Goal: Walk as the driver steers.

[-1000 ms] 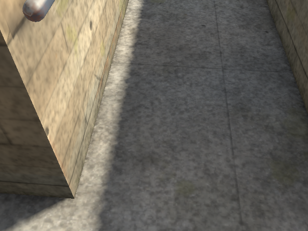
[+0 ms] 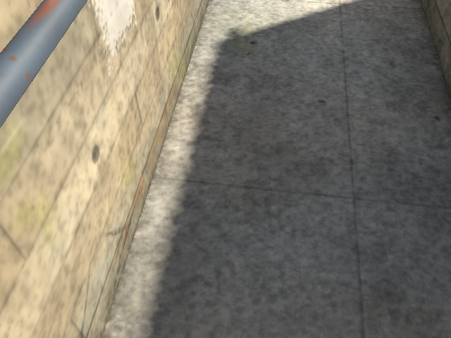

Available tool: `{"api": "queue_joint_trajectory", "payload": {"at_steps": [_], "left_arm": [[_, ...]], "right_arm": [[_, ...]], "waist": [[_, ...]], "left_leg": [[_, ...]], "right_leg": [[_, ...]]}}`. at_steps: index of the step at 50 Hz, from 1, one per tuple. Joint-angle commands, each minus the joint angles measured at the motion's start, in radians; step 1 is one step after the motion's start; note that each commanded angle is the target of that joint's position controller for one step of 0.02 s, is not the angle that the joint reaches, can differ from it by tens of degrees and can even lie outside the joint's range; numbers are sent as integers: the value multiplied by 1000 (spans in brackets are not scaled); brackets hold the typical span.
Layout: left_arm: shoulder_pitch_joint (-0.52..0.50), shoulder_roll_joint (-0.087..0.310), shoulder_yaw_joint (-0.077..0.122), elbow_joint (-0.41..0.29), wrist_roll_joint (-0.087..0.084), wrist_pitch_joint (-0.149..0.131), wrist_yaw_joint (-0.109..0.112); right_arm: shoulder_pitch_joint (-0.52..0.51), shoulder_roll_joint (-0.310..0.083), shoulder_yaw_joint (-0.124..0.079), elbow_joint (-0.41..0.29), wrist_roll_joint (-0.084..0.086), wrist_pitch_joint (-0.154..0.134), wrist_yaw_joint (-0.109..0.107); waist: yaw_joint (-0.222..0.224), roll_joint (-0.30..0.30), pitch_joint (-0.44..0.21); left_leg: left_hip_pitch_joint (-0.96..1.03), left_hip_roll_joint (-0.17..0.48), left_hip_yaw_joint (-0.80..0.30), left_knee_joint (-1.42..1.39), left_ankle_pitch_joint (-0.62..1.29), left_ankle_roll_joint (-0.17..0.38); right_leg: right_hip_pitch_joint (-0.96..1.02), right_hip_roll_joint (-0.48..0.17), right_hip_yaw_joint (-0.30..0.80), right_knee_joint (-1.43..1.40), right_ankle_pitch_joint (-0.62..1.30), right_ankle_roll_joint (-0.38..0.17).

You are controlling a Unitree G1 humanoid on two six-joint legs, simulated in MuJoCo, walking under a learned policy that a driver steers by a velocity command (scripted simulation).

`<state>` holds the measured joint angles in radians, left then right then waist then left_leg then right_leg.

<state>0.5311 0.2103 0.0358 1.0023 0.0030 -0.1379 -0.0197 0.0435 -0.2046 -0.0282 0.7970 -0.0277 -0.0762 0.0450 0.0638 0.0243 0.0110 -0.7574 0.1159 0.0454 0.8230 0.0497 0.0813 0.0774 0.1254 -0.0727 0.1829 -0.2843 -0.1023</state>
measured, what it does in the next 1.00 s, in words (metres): walks ahead, turning right: left foot, then right foot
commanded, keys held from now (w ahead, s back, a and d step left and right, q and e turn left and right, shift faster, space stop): w+shift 0.34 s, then w+e+shift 0.60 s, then w+q+shift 0.06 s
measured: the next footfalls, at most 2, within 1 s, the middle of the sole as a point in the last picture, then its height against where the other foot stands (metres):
left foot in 0.14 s outside the picture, level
right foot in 0.64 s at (297, 245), level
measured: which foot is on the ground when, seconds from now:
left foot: up 0.00-0.12, down 0.14-0.64, up 0.66-1.00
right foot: down 0.00-0.16, up 0.18-0.62, down 0.64-1.00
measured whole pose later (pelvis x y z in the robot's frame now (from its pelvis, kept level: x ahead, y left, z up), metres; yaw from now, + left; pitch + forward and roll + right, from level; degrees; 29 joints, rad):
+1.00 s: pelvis +0.96 -0.18 -0.01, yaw -27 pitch +3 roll +2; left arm 0.53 0.28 0.07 0.92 0.00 -0.08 0.00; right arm -0.08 -0.24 0.04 0.62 -0.06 -0.08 0.02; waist 0.15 0.01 0.02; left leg -0.78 0.07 -0.03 0.66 0.14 0.00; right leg 0.16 0.16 0.27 0.23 -0.32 -0.19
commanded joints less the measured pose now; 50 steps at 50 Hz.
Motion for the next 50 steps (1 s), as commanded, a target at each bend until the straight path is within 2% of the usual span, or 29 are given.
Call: {"api": "queue_joint_trajectory", "payload": {"at_steps": [1,4,6,7,8,9,10,11,12,14,15,16,20,23,25,28,30,31,32,33,34,36,38,40,43,45,47,48,50], "left_arm": [[-13,120,4,-44,-15,-32,7],[27,177,10,-23,-9,-19,25],[-12,243,29,-23,26,9,48],[-58,259,34,-26,32,22,51],[-74,173,15,-48,34,17,41],[78,28,-15,-63,-14,1,4],[-73,133,-6,-85,-5,-2,19],[-164,146,-2,-113,2,0,18],[-198,128,-7,-126,21,14,17],[-223,78,-21,-153,66,49,-6],[-230,46,-30,-159,70,65,-19],[-274,59,-30,-180,73,72,-25],[-515,66,-37,-293,43,75,-34],[-544,63,-39,-295,3,60,-50],[-605,64,-35,-306,15,57,-54],[-598,100,-23,-302,40,56,-49],[-306,142,-1,-227,19,57,-51],[-121,176,28,-174,26,59,-46],[-78,233,56,-150,30,73,-26],[-131,382,96,-183,67,94,-17],[-72,359,110,-170,59,102,-4],[-125,281,96,-141,23,94,9],[-187,163,61,-174,5,72,17],[-194,174,63,-193,-5,55,12],[-99,180,56,-166,-6,57,19],[-38,203,66,-151,-7,57,14],[10,220,77,-141,-4,54,12],[34,214,79,-118,-2,45,18],[37,172,51,-103,-1,40,32]], "right_arm": [[-134,-16,15,-68,22,-10,3],[-72,-100,-5,-51,9,-16,-21],[202,-178,-38,36,13,-19,-40],[389,-200,-54,89,-3,-25,-53],[544,-279,-80,105,-27,-18,-72],[470,-320,-88,117,-43,-17,-52],[379,-236,-83,104,-19,-24,-37],[300,-183,-69,103,-3,-33,-37],[287,-138,-59,117,-10,-47,-39],[300,-108,-38,161,5,-69,-57],[337,-109,-39,183,28,-85,-61],[342,-122,-37,190,27,-93,-56],[390,-153,-37,199,44,-116,-36],[425,-164,-37,187,45,-116,-26],[455,-163,-29,188,33,-101,-32],[486,-224,-32,173,9,-72,-61],[439,-282,-46,141,-7,-25,-94],[419,-334,-76,118,25,-20,-96],[432,-268,-65,103,6,-33,-91],[483,-139,-27,0,43,-59,-60],[312,-178,-23,-41,47,-89,-63],[204,-153,-6,-72,10,-103,-70],[199,-137,7,-80,-31,-65,-66],[170,-136,9,-104,-50,-36,-43],[-41,-132,20,-181,-34,-4,-25],[-118,-92,43,-210,-32,2,-16],[-124,-110,42,-220,-24,-5,-17],[-193,-102,53,-243,-37,-14,-20],[-249,-76,64,-255,-21,-11,-24]], "waist": [[-23,-71,147],[-72,-99,54],[-188,-133,-95],[-287,-124,-161],[-329,8,-267],[-142,282,-350],[-173,75,-187],[-132,-8,-87],[-103,-109,-47],[-42,-73,-5],[-25,-33,20],[-28,-39,55],[-54,-9,148],[-78,67,143],[-91,66,159],[-59,120,58],[77,186,-113],[152,111,-182],[125,53,-198],[-4,-293,-322],[82,-84,-373],[-2,88,-106],[-73,71,-41],[-88,23,-32],[-44,-10,86],[-7,-45,79],[37,-63,70],[66,-43,75],[84,-113,83]], "left_leg": [[254,-83,86,-246,138,15],[339,-166,115,-305,67,56],[559,-205,86,-295,-86,87],[762,-159,45,-346,-132,115],[967,65,-195,-314,-486,176],[1176,313,-871,-524,-838,341],[1054,244,-834,-638,-886,295],[922,220,-651,-625,-679,256],[804,188,-546,-638,-497,216],[692,118,-399,-684,-375,173],[664,99,-348,-689,-313,155],[653,92,-309,-727,-285,160],[568,23,-67,-808,-45,85],[582,5,63,-897,44,49],[708,36,126,-871,257,27],[917,95,170,-652,843,-11],[940,132,174,-205,1087,-17],[822,105,188,112,964,-21],[515,64,128,391,278,-12],[-13,-143,33,818,-555,-85],[-77,-98,-152,800,-410,-49],[-30,-31,-135,614,-361,-61],[64,21,-131,525,-358,-69],[102,31,-106,394,-368,-89],[57,-1,-47,187,-233,-143],[99,-47,-24,46,-35,-128],[159,-99,-6,-66,134,-92],[146,-101,7,-155,167,-74],[253,-123,34,-291,185,-49]], "right_leg": [[-216,-221,81,-180,694,-36],[-2,-261,61,1,1194,0],[60,-285,73,365,1335,-1],[-53,-266,55,639,1203,-14],[-264,-176,25,1057,707,-36],[-700,-2,129,1332,-159,6],[-813,-90,188,1287,-42,-32],[-803,-139,189,1195,47,-33],[-738,-163,190,1148,69,-28],[-703,-202,184,1089,97,2],[-718,-219,171,1068,99,11],[-772,-243,159,1042,117,26],[-810,-248,88,720,323,40],[-646,-198,-1,507,499,-6],[-662,-158,-44,481,486,-35],[-613,-47,-121,468,323,-86],[-359,23,-98,469,168,-146],[-129,29,-79,342,216,-167],[127,-122,143,401,62,-175],[499,-406,783,302,65,-404],[498,-371,829,188,88,-355],[120,-306,656,91,181,-260],[-110,-220,500,77,335,-215],[-227,-179,474,5,260,-224],[-325,-124,436,-1,441,-189],[-316,-109,426,47,669,-130],[-268,-109,459,77,770,-86],[-220,-131,461,35,728,-78],[-171,-147,413,0,825,-48]]}}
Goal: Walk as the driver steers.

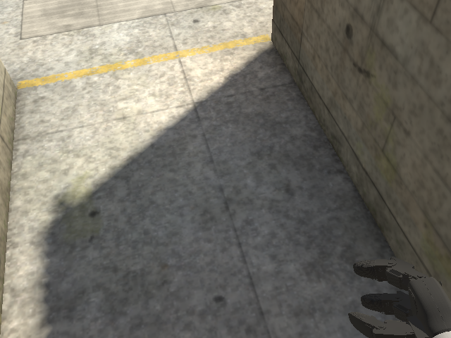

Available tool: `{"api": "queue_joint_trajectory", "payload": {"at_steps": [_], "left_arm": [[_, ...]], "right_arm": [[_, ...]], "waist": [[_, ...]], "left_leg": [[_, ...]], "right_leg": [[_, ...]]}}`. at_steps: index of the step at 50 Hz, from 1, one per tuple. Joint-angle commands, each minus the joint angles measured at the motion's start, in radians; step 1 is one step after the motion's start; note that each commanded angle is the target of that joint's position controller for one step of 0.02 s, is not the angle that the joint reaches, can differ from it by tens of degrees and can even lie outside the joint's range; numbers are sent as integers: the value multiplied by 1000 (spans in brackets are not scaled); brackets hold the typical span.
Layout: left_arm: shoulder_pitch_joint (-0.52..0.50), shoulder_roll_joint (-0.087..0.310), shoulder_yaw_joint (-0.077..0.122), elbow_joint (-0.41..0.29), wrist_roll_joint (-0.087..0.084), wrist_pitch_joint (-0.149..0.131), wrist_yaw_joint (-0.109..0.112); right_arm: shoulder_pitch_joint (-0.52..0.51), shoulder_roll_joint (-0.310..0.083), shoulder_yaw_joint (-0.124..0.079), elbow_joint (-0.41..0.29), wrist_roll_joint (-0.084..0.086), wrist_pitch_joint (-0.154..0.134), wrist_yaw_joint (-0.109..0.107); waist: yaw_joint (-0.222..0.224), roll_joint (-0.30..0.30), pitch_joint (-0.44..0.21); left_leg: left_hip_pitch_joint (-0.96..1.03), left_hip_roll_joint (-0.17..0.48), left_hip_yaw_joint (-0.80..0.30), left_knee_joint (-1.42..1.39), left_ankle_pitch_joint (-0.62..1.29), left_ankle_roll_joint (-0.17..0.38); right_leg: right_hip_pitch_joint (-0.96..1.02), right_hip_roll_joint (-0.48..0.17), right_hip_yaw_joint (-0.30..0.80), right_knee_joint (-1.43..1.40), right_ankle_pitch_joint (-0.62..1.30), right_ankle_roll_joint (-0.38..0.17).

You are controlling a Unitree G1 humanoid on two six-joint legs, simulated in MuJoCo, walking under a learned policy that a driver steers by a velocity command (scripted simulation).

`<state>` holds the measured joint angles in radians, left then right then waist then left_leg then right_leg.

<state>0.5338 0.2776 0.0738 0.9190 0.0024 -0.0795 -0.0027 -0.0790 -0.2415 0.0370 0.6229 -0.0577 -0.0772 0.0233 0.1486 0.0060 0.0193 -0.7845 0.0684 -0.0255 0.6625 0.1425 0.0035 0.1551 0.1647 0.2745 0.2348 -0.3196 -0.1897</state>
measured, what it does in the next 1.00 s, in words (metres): walks ahead, turning left: left foot, then right foot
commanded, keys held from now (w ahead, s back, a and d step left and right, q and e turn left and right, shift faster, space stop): w+q+shift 1.00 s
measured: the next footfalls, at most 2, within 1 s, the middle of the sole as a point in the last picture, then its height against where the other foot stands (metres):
left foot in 0.10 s outside the picture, level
right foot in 0.50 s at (301, 266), level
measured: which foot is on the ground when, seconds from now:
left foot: up 0.00-0.08, down 0.10-0.50, up 0.52-0.90, down 0.92-1.00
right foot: down 0.00-0.08, up 0.10-0.48, down 0.50-0.92, up 0.94-1.00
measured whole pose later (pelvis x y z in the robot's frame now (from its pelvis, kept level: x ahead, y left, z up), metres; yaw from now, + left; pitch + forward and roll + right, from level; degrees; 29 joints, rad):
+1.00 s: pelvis +0.92 +0.26 -0.03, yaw +43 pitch +1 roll +1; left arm 0.39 0.25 0.03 0.85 0.02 -0.11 0.01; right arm 0.16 -0.32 -0.05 0.70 -0.04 0.01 0.04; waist 0.03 0.00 0.04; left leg -0.48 -0.19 0.07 0.78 -0.32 0.19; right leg -0.14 -0.10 -0.01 1.36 -0.38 0.02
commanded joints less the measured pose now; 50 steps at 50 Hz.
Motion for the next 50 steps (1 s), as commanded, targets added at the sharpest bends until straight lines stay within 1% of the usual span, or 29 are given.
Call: {"api": "queue_joint_trajectory", "payload": {"at_steps": [1,3,5,6,7,8,9,10,14,17,21,24,25,26,27,28,29,31,34,37,40,43,44,45,46,47,48,49,50], "left_arm": [[39,118,8,-1,7,-22,23],[-31,260,46,-4,37,-31,41],[-166,194,26,-12,73,-28,41],[-3,22,-10,-43,2,-15,34],[-14,147,-3,-34,29,-33,29],[-146,147,-4,-63,24,-32,23],[-258,131,-14,-96,39,-36,20],[-345,114,-22,-130,46,-32,19],[-342,47,-44,-230,78,-5,-3],[-526,50,-63,-310,41,-12,-7],[-560,93,-53,-336,19,-1,5],[-284,173,-15,-251,38,-23,25],[-105,269,9,-226,49,-39,43],[-70,320,20,-234,90,-51,51],[-131,314,34,-203,61,-47,50],[-206,207,17,-205,51,-43,46],[-237,170,12,-196,46,-37,47],[-211,116,-8,-145,41,-32,52],[-145,82,-17,-92,14,-51,44],[-193,117,-11,-76,16,-84,44],[-203,128,-19,-56,13,-75,41],[-174,238,10,-73,6,-59,25],[-214,265,19,-94,4,-47,20],[-194,272,27,-101,-17,-45,18],[-137,234,22,-89,-6,-31,19],[-141,118,-4,-135,36,-26,9],[-134,122,-11,-255,10,-49,10],[-270,176,-15,-275,13,-83,14],[-300,185,-17,-274,18,-85,6]], "right_arm": [[-113,-64,-5,-82,19,-8,-8],[112,-179,-51,0,39,-11,-25],[571,-262,-101,131,34,-18,-56],[625,-330,-125,177,-7,-23,-44],[540,-233,-119,158,62,-1,-17],[392,-184,-108,151,54,-7,-11],[379,-146,-102,171,39,-14,-4],[420,-147,-101,201,31,-25,-11],[473,-151,-96,275,43,-61,-30],[430,-236,-131,225,58,-45,-12],[503,-224,-145,240,72,-40,37],[501,-232,-139,224,67,-29,13],[464,-185,-127,200,55,-29,9],[520,-43,-96,152,68,-17,-4],[534,-117,-100,130,53,5,-10],[441,-174,-114,138,36,21,-5],[376,-178,-116,133,34,14,10],[332,-139,-117,118,36,21,25],[232,-67,-103,39,23,51,42],[96,-82,-98,-70,5,71,71],[75,-65,-77,-107,26,82,100],[215,-122,-91,-62,24,79,91],[395,-181,-117,5,27,76,82],[542,-216,-137,73,16,75,66],[520,-233,-150,107,21,71,40],[447,-307,-169,92,35,78,20],[477,-410,-185,58,1,89,14],[516,-370,-188,63,18,96,-16],[482,-339,-182,93,31,82,-29]], "waist": [[-18,-112,55],[-149,-119,-72],[-401,-100,-231],[-266,319,-391],[-252,260,-479],[-196,153,-258],[-200,-13,-153],[-199,-63,-69],[-95,24,14],[-130,11,78],[-178,88,23],[-36,-2,-141],[45,-84,-224],[-9,-267,-307],[-65,-310,-276],[-72,-159,-152],[-64,-118,-101],[-80,-135,-36],[-95,-128,24],[-149,-109,68],[-196,-81,139],[-303,-106,-4],[-384,-159,-108],[-445,-126,-173],[-375,-20,-122],[-276,171,-58],[-234,175,-294],[-311,49,-245],[-270,2,-90]], "left_leg": [[331,-98,121,-176,54,48],[510,-148,97,-201,-83,71],[946,-61,19,-95,-238,132],[1319,300,-597,-83,-270,410],[1236,240,-853,-307,-510,400],[1043,187,-730,-357,-610,373],[900,152,-644,-380,-565,349],[808,109,-567,-398,-500,313],[589,33,-506,-428,-370,313],[376,-3,-445,-538,-455,293],[355,-52,-374,-497,-229,207],[364,-111,-311,-51,140,111],[277,-167,-254,247,-24,94],[107,-216,-132,484,-677,81],[-10,-135,-63,584,-613,112],[-69,-71,-55,613,-531,130],[-51,-41,-43,557,-485,127],[-34,-17,-36,502,-451,104],[-144,10,-11,499,-389,91],[-102,34,-1,376,-251,94],[152,-49,154,254,-189,133],[447,-153,194,223,-209,193],[628,-190,157,204,-251,216],[845,-220,145,130,-202,248],[978,-199,59,-38,-256,240],[996,-46,-234,-11,-188,283],[1291,120,-679,-173,-227,476],[1208,135,-745,-356,-498,454],[1021,114,-720,-419,-548,419]], "right_leg": [[-168,-206,54,-5,1026,54],[-40,-252,27,195,1241,70],[-254,-216,-65,734,1174,81],[-722,-20,-173,1405,90,192],[-741,-28,-169,1368,-85,131],[-789,-104,-134,1310,-3,118],[-794,-132,-139,1226,1,106],[-799,-155,-140,1140,-12,109],[-744,-194,-153,824,-38,185],[-620,-192,-230,496,91,225],[-311,-173,-270,305,385,206],[-9,-198,-227,254,102,194],[135,-380,-32,177,-175,151],[228,-694,391,19,-406,81],[156,-705,630,-55,-647,-12],[91,-634,455,-30,-556,-10],[24,-555,232,-30,-327,25],[-42,-460,-5,-35,-60,93],[-53,-467,-165,-48,165,111],[-147,-470,-313,-127,305,119],[-294,-394,-523,-148,670,148],[-244,-427,-568,141,1339,142],[-236,-429,-546,343,1451,139],[-306,-452,-510,609,1373,138],[-465,-380,-509,874,704,131],[-737,-210,-486,1281,-161,159],[-1002,-159,-263,1450,-194,202],[-1074,-212,-181,1351,-92,215],[-1050,-246,-180,1220,-51,215]]}}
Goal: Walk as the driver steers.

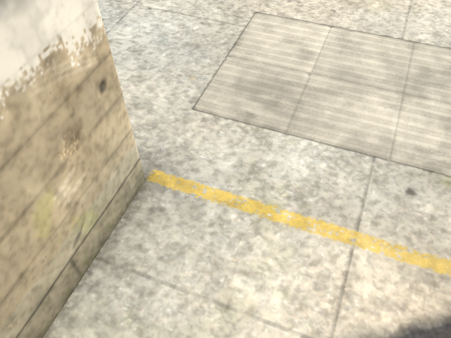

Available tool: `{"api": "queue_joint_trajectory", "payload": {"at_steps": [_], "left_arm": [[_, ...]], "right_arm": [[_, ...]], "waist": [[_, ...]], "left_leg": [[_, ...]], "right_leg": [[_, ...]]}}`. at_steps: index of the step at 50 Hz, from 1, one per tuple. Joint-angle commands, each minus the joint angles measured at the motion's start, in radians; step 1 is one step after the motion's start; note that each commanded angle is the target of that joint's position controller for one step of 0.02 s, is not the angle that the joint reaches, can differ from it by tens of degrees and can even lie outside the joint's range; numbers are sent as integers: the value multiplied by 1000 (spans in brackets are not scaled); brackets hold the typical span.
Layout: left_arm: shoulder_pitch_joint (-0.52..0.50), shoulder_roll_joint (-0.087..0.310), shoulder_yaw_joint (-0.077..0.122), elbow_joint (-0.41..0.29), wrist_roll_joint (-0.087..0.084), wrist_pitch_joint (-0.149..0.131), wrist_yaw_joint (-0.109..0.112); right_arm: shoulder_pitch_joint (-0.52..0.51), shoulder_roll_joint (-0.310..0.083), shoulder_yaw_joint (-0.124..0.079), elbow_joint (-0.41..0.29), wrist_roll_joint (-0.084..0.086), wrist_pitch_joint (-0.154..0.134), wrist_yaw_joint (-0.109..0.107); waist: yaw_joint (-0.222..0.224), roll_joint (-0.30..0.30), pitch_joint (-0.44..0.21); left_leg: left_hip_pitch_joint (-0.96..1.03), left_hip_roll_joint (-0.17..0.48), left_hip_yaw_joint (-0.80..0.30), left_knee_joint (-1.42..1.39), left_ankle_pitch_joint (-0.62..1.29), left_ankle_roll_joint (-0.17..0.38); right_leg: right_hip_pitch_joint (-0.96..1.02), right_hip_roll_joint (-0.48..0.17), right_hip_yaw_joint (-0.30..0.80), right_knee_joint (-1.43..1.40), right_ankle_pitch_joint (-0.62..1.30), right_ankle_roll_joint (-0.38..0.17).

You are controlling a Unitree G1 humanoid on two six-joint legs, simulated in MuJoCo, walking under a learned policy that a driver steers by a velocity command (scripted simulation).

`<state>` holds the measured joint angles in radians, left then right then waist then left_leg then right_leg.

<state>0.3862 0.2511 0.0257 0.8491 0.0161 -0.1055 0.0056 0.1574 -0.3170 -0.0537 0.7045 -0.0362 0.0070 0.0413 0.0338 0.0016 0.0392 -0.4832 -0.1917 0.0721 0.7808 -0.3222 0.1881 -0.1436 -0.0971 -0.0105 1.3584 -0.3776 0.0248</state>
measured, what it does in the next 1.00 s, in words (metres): walks ahead, turning right: right foot, then left foot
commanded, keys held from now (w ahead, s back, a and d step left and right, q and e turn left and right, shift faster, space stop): w+q+shift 0.14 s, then w+e+shift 0.14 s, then e+shift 0.72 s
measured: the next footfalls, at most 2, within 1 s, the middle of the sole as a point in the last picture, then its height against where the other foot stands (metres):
right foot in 0.32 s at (284, 292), level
left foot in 0.74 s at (231, 227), level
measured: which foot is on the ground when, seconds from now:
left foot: down 0.00-0.34, up 0.36-0.72, down 0.74-1.00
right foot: up 0.00-0.30, down 0.32-0.74, up 0.76-1.00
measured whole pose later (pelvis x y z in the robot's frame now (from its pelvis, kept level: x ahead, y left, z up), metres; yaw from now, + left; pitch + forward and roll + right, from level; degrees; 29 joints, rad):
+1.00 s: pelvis +0.67 +0.00 +0.05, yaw -22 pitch +1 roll +0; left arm 0.23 0.37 0.11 0.62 -0.03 0.06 0.05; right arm 0.12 -0.27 -0.07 0.71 -0.03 0.00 -0.06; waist 0.01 -0.05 0.06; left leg -0.31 0.01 0.07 0.38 -0.08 0.03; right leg -0.61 -0.05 0.04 1.20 -0.36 0.10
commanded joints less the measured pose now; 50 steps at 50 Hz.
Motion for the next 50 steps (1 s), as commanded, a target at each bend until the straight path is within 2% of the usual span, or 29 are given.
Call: {"api": "queue_joint_trajectory", "payload": {"at_steps": [1,3,5,8,11,13,14,16,17,18,19,20,21,22,23,26,28,30,33,35,36,38,39,40,41,42,44,48,50], "left_arm": [[-189,191,27,-198,22,-45,-1],[-150,190,28,-213,45,3,6],[-198,155,22,-245,58,29,11],[-370,76,-18,-333,43,45,-25],[-439,54,-30,-321,17,51,-33],[-428,96,-16,-298,28,46,-28],[-350,130,-1,-265,34,39,-27],[8,179,25,-127,41,17,-11],[174,248,48,-82,34,12,7],[198,350,70,-43,22,3,-13],[73,295,75,-93,-16,12,-21],[-14,226,57,-103,-19,7,-15],[-66,181,46,-134,-26,-11,-16],[-77,191,42,-117,-37,-26,-15],[-89,155,31,-114,-30,-27,-20],[-131,163,39,-132,-20,-21,-17],[-123,231,69,-120,-37,-7,6],[-87,291,96,-120,-46,25,24],[-52,247,100,-126,-77,64,17],[-77,208,96,-148,-78,84,14],[-106,164,90,-168,-69,91,20],[5,41,52,-175,-13,90,26],[193,113,54,-196,-38,104,19],[128,191,73,-186,-37,122,19],[45,244,97,-194,-48,146,27],[7,249,104,-200,-31,170,41],[-23,232,110,-243,-21,166,48],[-86,141,86,-283,-65,149,53],[-117,159,94,-304,-44,163,43]], "right_arm": [[194,-215,-75,18,-5,-19,-49],[184,-173,-58,8,-2,-57,-40],[206,-141,-40,19,12,-92,-24],[153,-172,-54,37,32,-87,-40],[272,-147,-48,96,53,-111,-26],[305,-178,-55,132,42,-126,-24],[303,-201,-60,139,29,-128,-23],[262,-202,-54,151,2,-116,-31],[242,-138,-38,128,-17,-100,-52],[387,-11,-15,77,63,-89,-55],[350,-84,-6,84,-9,-82,-72],[218,-96,-5,63,-11,-84,-65],[131,-104,3,34,16,-110,-52],[41,-134,-9,-1,36,-115,-47],[19,-124,-7,-30,46,-118,-33],[-12,-69,9,-62,18,-109,-37],[-77,-15,35,-103,26,-106,-58],[-103,-40,37,-110,32,-96,-71],[-169,-80,21,-148,28,-74,-79],[-145,-90,8,-149,34,-75,-86],[-102,-98,-3,-127,27,-78,-79],[11,-128,-19,-95,-1,-69,-72],[10,-123,-31,-97,5,-55,-64],[-51,-76,-27,-123,7,-51,-68],[-84,-35,-19,-123,20,-48,-72],[-114,-56,-24,-126,25,-37,-79],[-134,-95,-41,-124,17,-37,-90],[-75,-69,-50,-58,-1,-17,-115],[-69,-84,-62,-54,5,-24,-120]], "waist": [[-104,-47,-46],[-32,-73,-25],[2,-123,23],[-14,2,77],[-97,-30,36],[-107,35,6],[-72,57,-51],[115,43,-141],[186,-50,-219],[57,-540,-414],[31,-226,-482],[23,-88,-323],[58,-30,-222],[44,10,-187],[-8,5,-154],[-84,25,-74],[-87,30,-45],[-58,-25,-110],[-10,-62,-141],[-39,-133,-134],[-60,-124,-142],[-23,131,-286],[44,299,-428],[24,179,-328],[4,91,-221],[11,34,-168],[20,69,-90],[4,141,-103],[-15,147,-121]], "left_leg": [[572,328,-745,-530,63,211],[406,313,-698,-499,382,228],[271,287,-619,-538,399,200],[81,153,-458,-606,352,120],[168,186,-379,-667,493,47],[371,224,-325,-571,848,2],[464,250,-305,-449,1042,-13],[463,229,-264,-32,1183,-60],[274,148,-192,402,761,-102],[-129,-42,-139,916,-239,-200],[-107,60,-182,872,-123,-166],[-130,104,-182,809,-70,-186],[-163,145,-222,814,-124,-193],[-183,164,-215,741,-103,-188],[-140,192,-234,660,-91,-169],[-49,192,-189,328,-60,-190],[77,135,-121,9,92,-225],[166,89,-126,-120,282,-261],[188,86,-202,-271,370,-244],[192,120,-228,-340,330,-207],[266,157,-244,-418,416,-196],[664,475,-495,-344,947,-68],[702,730,-759,-361,747,108],[605,651,-762,-420,508,139],[502,574,-586,-436,378,80],[402,521,-495,-470,309,47],[244,437,-337,-511,325,15],[316,430,-223,-547,279,34],[329,461,-177,-541,272,45]], "right_leg": [[-679,5,102,48,12,5],[-584,-3,111,-16,-60,32],[-523,-16,113,-189,-76,38],[-352,4,41,-531,282,27],[-169,36,-18,-787,640,-20],[-174,85,-73,-835,588,-72],[-142,121,-93,-820,484,-96],[101,157,-100,-842,455,-125],[328,-2,87,-723,608,-189],[649,-313,699,-838,1030,-423],[560,-240,723,-907,881,-393],[395,-196,604,-928,749,-386],[307,-143,548,-968,749,-333],[243,-99,501,-1004,729,-318],[134,-80,460,-1037,750,-314],[-98,-5,372,-1073,936,-325],[-245,57,306,-1079,968,-288],[-234,73,334,-1054,871,-218],[-152,109,412,-995,597,-138],[-75,111,456,-901,502,-133],[-95,142,451,-810,425,-111],[-364,292,232,-425,-323,-38],[-430,210,172,-248,-386,-11],[-490,157,160,-118,-289,31],[-505,127,147,-64,-186,54],[-492,94,127,-34,-117,63],[-448,74,86,-35,-34,71],[-513,39,50,-128,24,76],[-521,6,54,-181,68,91]]}}
Velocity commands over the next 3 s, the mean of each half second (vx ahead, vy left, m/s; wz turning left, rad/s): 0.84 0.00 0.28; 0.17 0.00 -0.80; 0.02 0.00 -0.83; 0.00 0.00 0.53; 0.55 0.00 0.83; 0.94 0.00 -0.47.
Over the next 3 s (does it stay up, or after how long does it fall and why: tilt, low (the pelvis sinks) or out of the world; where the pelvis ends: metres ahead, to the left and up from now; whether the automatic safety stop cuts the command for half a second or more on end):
stays up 1.23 -0.12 0.03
